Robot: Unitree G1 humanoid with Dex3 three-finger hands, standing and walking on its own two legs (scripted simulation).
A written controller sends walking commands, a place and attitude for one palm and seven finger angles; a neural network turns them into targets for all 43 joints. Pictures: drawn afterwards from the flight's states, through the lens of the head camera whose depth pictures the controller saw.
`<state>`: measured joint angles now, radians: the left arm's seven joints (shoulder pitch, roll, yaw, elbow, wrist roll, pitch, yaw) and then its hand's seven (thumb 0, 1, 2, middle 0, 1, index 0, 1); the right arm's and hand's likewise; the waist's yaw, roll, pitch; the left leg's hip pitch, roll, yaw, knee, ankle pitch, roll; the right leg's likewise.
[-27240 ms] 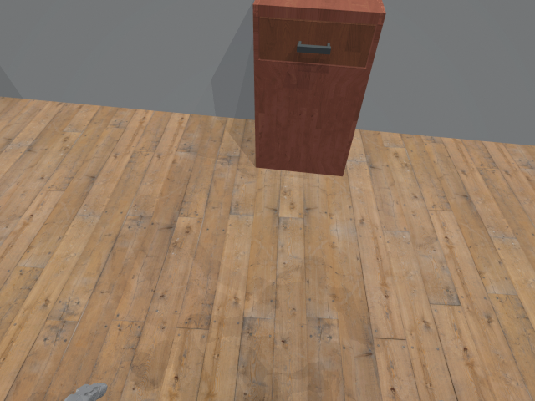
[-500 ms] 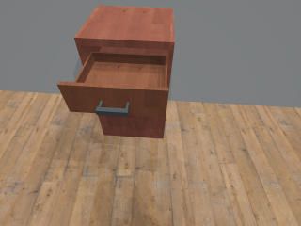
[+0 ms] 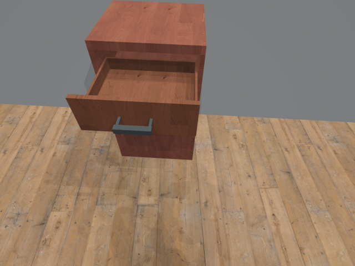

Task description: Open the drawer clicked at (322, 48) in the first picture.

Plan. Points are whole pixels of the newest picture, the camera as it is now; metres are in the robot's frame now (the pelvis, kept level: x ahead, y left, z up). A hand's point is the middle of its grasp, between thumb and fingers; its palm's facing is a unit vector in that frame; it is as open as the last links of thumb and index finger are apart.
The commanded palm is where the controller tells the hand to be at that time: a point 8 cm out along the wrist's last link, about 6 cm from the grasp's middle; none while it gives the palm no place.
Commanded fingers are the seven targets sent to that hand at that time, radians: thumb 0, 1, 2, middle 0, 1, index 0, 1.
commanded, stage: look to check the result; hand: left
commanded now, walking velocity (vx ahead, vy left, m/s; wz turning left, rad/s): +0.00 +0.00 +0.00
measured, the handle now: (133, 125) +0.55 +0.18 -0.07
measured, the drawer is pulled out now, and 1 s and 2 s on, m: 0.30 0.30 0.30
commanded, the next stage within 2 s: stand and wait in 0.28 s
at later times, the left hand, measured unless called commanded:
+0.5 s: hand out of the picture +0.00 +0.15 -0.18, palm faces +0.05 -0.99 -0.16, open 7.4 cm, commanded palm none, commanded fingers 0.00 0.90 0.90 -0.20 -0.30 -0.20 -0.30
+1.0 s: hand out of the picture +0.01 +0.15 -0.18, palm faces +0.05 -0.98 -0.17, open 7.4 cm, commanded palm none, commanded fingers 0.00 0.90 0.90 -0.20 -0.30 -0.20 -0.30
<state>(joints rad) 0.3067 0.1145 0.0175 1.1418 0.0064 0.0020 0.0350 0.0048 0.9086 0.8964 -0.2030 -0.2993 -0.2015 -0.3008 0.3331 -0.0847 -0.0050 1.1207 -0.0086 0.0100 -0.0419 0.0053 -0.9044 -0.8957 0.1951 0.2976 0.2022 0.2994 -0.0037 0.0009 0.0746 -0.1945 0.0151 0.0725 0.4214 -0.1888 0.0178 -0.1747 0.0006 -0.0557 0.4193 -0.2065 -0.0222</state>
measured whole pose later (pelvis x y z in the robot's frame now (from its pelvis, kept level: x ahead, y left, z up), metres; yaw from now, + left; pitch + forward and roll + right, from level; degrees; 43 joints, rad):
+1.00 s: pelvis +0.02 +0.00 +0.00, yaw +0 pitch -2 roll +0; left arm 0.28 0.11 0.02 1.15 0.00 -0.01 0.04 0.00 0.91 0.90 -0.20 -0.30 -0.20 -0.30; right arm 0.30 -0.09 0.00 1.14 -0.01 0.00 -0.04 0.01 -0.90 -0.90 0.20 0.30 0.20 0.30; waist 0.00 0.00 0.08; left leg -0.15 0.02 0.07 0.39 -0.21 0.01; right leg -0.13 0.00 -0.06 0.40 -0.23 -0.03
